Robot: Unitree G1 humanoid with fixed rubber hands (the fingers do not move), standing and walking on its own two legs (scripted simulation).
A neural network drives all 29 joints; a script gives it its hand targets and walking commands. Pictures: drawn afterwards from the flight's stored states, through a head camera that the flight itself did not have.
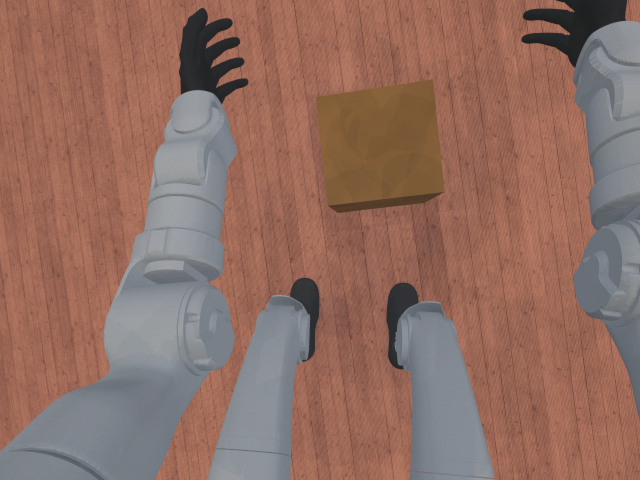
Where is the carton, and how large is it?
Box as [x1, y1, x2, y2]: [316, 79, 444, 212]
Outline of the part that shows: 432,79 316,97 327,204 337,212 418,203 424,202 444,191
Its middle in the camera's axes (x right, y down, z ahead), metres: +0.12 -0.18 +0.83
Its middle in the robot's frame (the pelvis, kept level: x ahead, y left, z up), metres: +0.52 -0.02 -0.52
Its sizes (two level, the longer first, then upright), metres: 0.210 0.200 0.250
